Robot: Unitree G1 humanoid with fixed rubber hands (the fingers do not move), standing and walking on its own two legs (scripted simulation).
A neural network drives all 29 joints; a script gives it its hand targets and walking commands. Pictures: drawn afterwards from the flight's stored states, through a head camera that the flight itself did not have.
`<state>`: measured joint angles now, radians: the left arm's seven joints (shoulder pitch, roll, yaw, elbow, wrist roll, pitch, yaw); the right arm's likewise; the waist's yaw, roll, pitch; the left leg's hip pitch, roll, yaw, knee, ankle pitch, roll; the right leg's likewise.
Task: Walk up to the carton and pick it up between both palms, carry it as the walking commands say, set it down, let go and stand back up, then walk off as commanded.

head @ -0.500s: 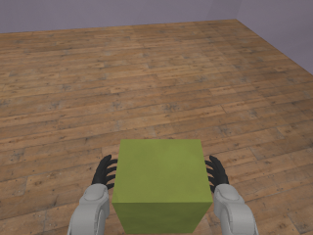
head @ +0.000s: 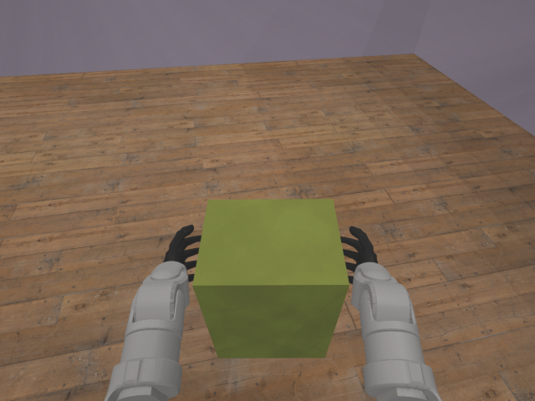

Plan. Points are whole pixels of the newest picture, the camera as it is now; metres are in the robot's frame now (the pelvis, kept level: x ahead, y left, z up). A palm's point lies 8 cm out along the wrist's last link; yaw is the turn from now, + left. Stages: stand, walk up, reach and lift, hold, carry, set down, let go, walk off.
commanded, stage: set down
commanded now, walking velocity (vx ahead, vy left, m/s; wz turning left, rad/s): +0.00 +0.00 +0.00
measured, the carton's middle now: (271, 284) +0.32 +0.00 -0.03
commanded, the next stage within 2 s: none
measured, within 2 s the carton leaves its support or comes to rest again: neither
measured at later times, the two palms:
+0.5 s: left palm (184, 267) +0.34 +0.15 +0.00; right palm (351, 270) +0.33 -0.15 -0.01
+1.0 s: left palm (196, 284) +0.36 +0.14 -0.09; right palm (344, 290) +0.35 -0.15 -0.10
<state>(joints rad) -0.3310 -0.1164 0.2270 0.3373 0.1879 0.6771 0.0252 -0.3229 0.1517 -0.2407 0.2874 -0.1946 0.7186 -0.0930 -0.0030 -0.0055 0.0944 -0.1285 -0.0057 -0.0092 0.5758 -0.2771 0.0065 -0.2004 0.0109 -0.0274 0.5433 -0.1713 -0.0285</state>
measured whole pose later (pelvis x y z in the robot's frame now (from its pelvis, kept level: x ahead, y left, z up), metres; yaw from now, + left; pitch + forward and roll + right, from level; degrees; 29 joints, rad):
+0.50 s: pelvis +0.03 +0.01 +0.00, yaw +5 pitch +1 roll +0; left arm -0.38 -0.18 0.34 0.55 0.33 0.45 -0.01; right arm -0.33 0.17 -0.36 0.45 -0.32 0.51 -0.02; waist -0.08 0.02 0.02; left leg -0.30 -0.05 -0.09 0.57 -0.28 0.01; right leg -0.34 0.02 -0.01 0.52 -0.20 -0.02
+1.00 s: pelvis +0.01 +0.02 -0.04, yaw +3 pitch +19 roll +0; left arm -0.47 -0.21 0.37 0.58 0.28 0.23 0.05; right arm -0.45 0.12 -0.42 0.54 -0.27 0.26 0.02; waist -0.07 0.04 -0.07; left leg -0.87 -0.07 -0.03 0.90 -0.36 0.03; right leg -0.93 0.02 0.03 0.86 -0.27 0.01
